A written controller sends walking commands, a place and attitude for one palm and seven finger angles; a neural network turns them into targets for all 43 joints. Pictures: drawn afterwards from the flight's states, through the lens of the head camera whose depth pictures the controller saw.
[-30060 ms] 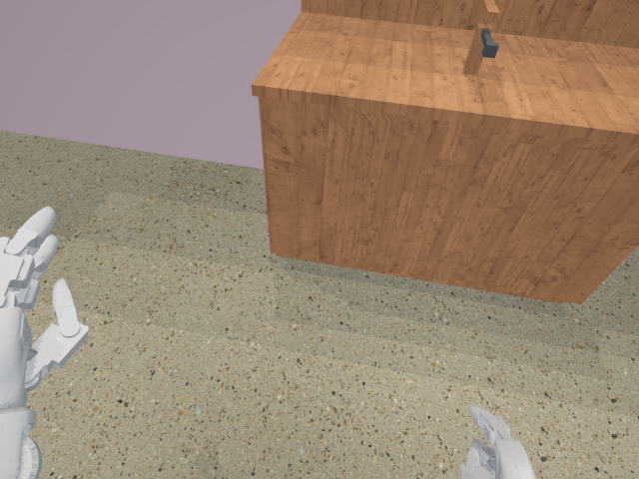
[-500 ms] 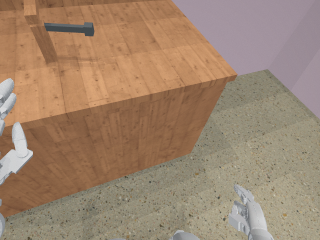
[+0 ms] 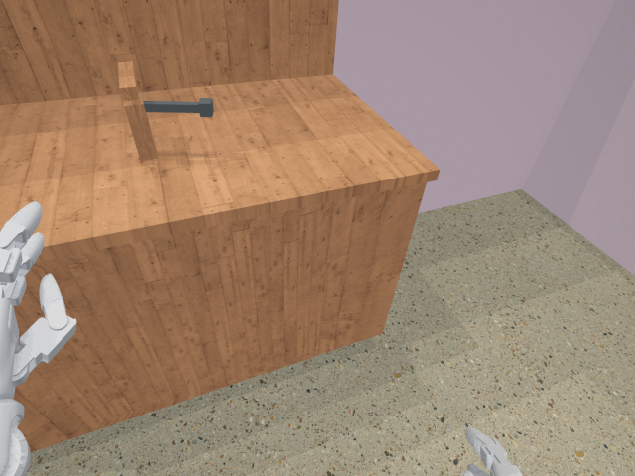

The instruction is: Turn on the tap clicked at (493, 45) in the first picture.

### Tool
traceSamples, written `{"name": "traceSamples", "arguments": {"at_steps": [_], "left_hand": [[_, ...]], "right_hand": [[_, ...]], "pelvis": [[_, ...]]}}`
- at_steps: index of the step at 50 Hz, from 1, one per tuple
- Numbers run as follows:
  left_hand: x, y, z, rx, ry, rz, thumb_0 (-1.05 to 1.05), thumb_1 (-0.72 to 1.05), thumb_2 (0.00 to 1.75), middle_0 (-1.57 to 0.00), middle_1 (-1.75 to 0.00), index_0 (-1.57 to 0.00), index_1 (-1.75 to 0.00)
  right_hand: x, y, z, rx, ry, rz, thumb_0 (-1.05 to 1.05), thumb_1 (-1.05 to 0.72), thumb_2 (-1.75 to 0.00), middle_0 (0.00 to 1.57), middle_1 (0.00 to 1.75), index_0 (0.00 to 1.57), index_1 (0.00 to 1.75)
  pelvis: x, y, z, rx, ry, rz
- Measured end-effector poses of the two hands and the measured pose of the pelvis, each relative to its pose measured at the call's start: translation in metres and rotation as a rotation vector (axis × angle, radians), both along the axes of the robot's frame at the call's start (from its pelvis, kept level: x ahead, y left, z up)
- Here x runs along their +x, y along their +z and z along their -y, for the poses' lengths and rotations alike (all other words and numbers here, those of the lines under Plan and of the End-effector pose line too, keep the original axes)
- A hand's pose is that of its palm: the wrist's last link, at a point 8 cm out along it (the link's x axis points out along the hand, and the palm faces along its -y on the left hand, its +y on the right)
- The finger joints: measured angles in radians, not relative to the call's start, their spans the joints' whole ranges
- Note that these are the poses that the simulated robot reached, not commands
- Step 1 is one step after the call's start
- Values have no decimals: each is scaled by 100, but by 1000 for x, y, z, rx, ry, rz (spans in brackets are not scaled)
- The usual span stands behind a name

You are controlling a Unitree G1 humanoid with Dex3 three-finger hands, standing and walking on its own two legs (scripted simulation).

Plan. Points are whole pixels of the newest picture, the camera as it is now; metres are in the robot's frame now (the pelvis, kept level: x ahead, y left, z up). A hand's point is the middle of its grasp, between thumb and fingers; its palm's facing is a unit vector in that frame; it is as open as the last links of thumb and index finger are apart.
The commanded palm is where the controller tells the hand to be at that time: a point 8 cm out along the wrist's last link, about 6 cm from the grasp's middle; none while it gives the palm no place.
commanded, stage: stop stepping back and stand still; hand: left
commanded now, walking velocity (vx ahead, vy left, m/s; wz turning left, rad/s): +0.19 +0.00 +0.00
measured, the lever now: (206, 107) +0.77 +0.24 +0.13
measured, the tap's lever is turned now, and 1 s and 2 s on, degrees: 72 72 72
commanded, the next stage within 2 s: stand and check the lever's angle in 0.34 s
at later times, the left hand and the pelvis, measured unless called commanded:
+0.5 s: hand (70, 355) +0.19 +0.23 +0.17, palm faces +0.44 -0.81 -0.38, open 7.4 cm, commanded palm +0.13 +0.27 +0.18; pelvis -0.02 -0.02 -0.01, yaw +3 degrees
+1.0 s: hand (81, 323) +0.22 +0.24 +0.16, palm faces +0.40 -0.84 -0.36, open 7.4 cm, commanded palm +0.17 +0.28 +0.18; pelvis +0.01 -0.01 +0.01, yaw +2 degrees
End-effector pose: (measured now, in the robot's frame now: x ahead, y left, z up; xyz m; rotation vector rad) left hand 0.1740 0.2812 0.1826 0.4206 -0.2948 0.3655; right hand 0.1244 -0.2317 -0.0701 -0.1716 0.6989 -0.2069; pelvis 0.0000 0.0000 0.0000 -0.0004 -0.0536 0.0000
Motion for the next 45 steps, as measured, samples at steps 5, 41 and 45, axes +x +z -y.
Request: {"name": "traceSamples", "arguments": {"at_steps": [5,41,45], "left_hand": [[-22,-3,4,34,44,-15,1,89,90,-21,-30,-21,-30],[-6,-4,3,-12,87,-65,1,89,90,-21,-30,-21,-30],[2,-5,7,-26,55,-75,2,89,90,-21,-30,-21,-30]], "right_hand": [[-8,-20,3,12,66,-59,1,-90,-90,20,30,20,30],[54,4,4,-23,122,-11,2,-90,-90,20,30,20,30],[65,10,1,-20,122,15,2,-90,-90,20,30,20,30]], "pelvis": [[-9,-8,11,-10,31,-3],[5,6,11,-9,37,-21],[10,7,9,-11,32,-25]]}}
